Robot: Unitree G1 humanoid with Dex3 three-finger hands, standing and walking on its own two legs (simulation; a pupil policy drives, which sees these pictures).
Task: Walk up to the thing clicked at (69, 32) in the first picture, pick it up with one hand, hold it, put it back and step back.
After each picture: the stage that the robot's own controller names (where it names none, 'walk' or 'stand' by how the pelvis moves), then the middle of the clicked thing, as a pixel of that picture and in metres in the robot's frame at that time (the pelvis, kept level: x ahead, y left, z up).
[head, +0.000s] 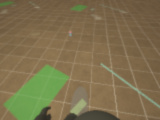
stand; (70, 33) +2.04 +0.64 -0.72
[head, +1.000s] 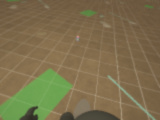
walk; (77, 38) +1.95 +0.31 -0.70
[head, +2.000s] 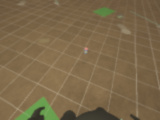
walk; (85, 50) +1.31 +0.10 -0.72
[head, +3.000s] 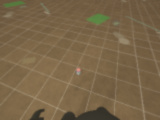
walk; (78, 71) +0.81 +0.17 -0.71
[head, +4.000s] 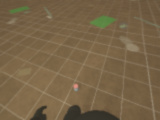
walk; (76, 87) +0.51 +0.22 -0.69
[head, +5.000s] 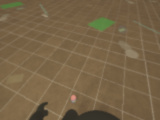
stand; (73, 98) +0.34 +0.17 -0.70
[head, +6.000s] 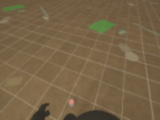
stand; (71, 102) +0.31 +0.19 -0.71
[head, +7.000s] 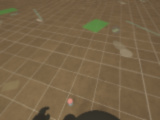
stand; (70, 102) +0.32 +0.22 -0.72
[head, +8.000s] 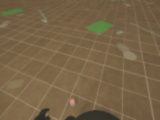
stand; (72, 102) +0.32 +0.20 -0.73
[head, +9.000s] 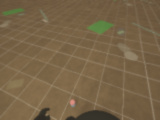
stand; (72, 103) +0.32 +0.20 -0.73
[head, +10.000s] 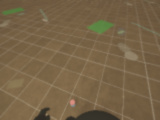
go down; (72, 103) +0.31 +0.19 -0.73
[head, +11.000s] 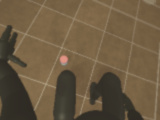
go down; (64, 60) +0.43 +0.18 -0.32
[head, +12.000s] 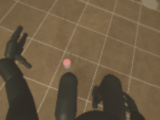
approach; (67, 63) +0.43 +0.17 -0.32
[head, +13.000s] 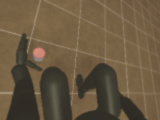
close in; (39, 55) +0.43 +0.22 -0.23
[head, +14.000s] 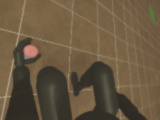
close; (30, 53) +0.42 +0.23 -0.23
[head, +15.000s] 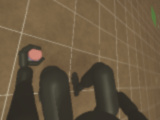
lift; (34, 56) +0.40 +0.22 -0.24
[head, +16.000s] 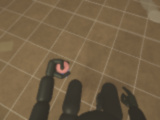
lift; (63, 70) +0.33 +0.19 -0.03
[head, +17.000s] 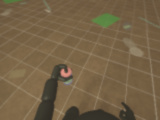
hold; (67, 76) +0.31 +0.17 +0.00
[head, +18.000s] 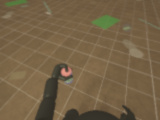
hold; (67, 75) +0.32 +0.17 +0.00
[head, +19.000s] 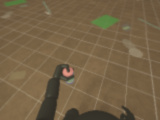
crouch; (68, 75) +0.32 +0.16 +0.00
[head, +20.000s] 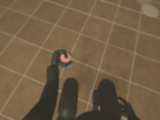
crouch; (66, 60) +0.42 +0.16 -0.09
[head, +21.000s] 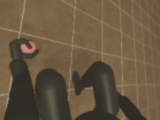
lower; (29, 50) +0.44 +0.23 -0.24
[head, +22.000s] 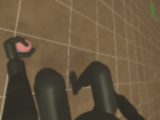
lower; (23, 49) +0.44 +0.25 -0.24
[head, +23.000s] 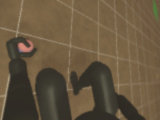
lower; (25, 49) +0.44 +0.24 -0.24
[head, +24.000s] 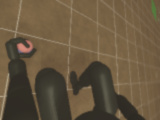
lower; (25, 49) +0.44 +0.24 -0.24
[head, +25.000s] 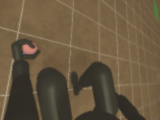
loosen; (29, 50) +0.43 +0.23 -0.24
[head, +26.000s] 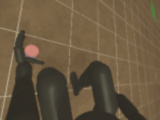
withdraw; (30, 53) +0.42 +0.21 -0.24
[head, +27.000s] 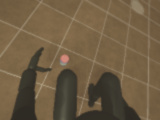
stand; (64, 60) +0.43 +0.18 -0.28
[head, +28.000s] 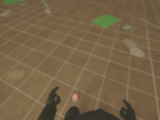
stand; (75, 97) +0.35 +0.13 -0.64
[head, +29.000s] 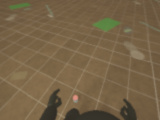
stand; (75, 98) +0.36 +0.14 -0.66
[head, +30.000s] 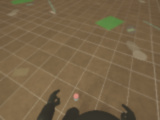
stand; (76, 97) +0.35 +0.14 -0.68
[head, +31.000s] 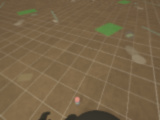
walk; (77, 100) +0.37 +0.15 -0.72
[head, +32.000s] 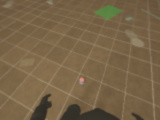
walk; (81, 81) +0.53 +0.09 -0.70
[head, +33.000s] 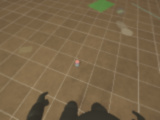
walk; (77, 63) +0.81 +0.18 -0.70
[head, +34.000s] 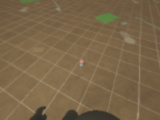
stand; (81, 63) +0.99 +0.17 -0.71
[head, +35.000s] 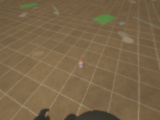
stand; (80, 64) +1.00 +0.18 -0.73
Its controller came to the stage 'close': yes
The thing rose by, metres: 0.71
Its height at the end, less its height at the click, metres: +0.00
